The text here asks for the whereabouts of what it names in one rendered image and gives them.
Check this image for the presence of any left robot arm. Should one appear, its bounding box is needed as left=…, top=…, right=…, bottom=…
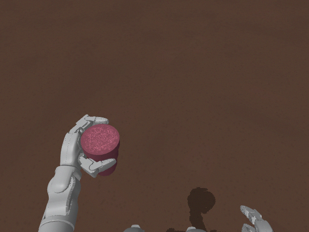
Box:
left=38, top=165, right=82, bottom=232

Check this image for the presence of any right robot hand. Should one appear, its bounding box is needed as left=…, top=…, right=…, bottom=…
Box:
left=240, top=205, right=274, bottom=232

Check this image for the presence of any cup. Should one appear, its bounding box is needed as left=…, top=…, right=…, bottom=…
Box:
left=81, top=124, right=120, bottom=176

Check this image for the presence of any left robot hand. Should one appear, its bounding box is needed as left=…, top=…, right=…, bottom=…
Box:
left=60, top=115, right=116, bottom=178

